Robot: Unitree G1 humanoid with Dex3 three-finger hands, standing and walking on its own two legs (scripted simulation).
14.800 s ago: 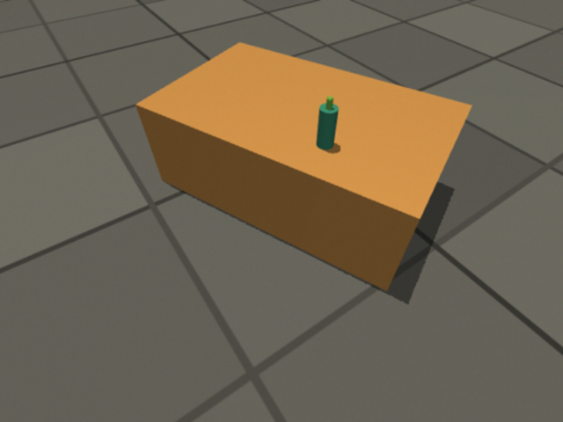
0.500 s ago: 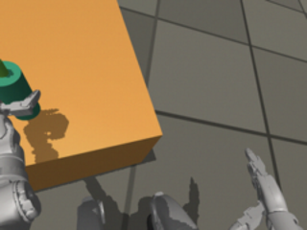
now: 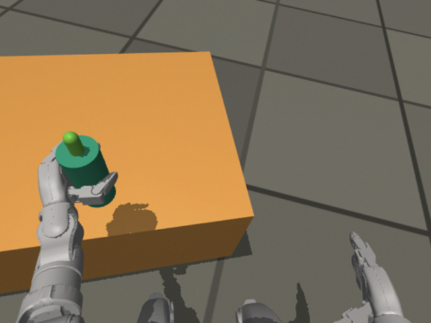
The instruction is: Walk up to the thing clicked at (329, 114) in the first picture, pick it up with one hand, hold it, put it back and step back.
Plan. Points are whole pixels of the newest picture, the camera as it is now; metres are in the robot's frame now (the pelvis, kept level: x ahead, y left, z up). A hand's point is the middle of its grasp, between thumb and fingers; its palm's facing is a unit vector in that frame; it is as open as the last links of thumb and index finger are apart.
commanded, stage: lift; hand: left
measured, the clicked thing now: (86, 168) +0.40 +0.22 +0.03
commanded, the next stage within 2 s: hold in 0.48 s
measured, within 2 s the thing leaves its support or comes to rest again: neither
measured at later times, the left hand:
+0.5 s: hand (92, 183) +0.36 +0.20 +0.05, palm faces +0.29 -0.96 -0.01, open 8.9 cm
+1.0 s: hand (92, 182) +0.35 +0.19 +0.07, palm faces +0.30 -0.96 +0.00, open 8.9 cm
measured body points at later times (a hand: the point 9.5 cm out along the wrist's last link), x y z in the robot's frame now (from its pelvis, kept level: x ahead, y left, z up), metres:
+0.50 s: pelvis +0.00 -0.01 +0.02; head +0.06 +0.01 +0.46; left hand +0.34 +0.25 +0.05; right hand +0.16 -0.27 +0.02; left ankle +0.05 +0.13 -0.65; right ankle -0.01 -0.16 -0.65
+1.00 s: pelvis +0.02 -0.01 +0.03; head +0.07 +0.01 +0.47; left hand +0.33 +0.24 +0.07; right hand +0.17 -0.26 +0.01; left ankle +0.05 +0.13 -0.65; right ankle -0.01 -0.16 -0.65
